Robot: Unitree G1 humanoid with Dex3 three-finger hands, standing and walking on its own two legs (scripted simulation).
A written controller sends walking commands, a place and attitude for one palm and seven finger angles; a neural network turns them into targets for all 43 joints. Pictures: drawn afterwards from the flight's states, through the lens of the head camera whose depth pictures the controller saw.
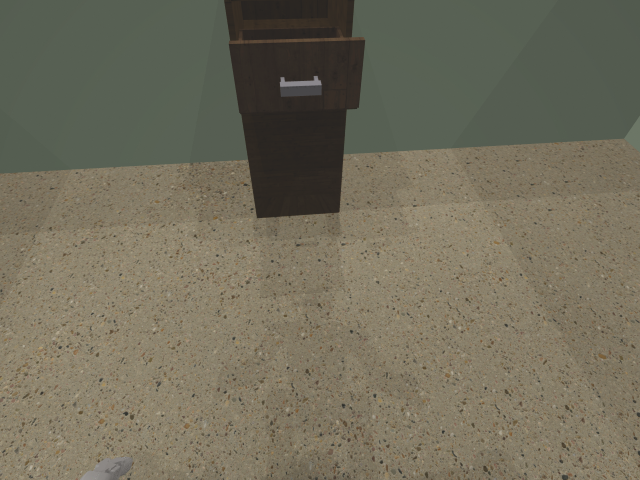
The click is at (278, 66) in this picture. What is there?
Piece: drawer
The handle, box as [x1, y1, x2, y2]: [280, 76, 321, 96]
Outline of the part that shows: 320,80 317,79 317,76 314,76 313,81 285,82 283,77 280,77 281,96 321,94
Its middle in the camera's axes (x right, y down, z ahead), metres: -0.05 -0.39 +0.98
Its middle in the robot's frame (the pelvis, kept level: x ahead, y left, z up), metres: +1.00 +0.10 +0.02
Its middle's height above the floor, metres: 0.78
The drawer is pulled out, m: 0.30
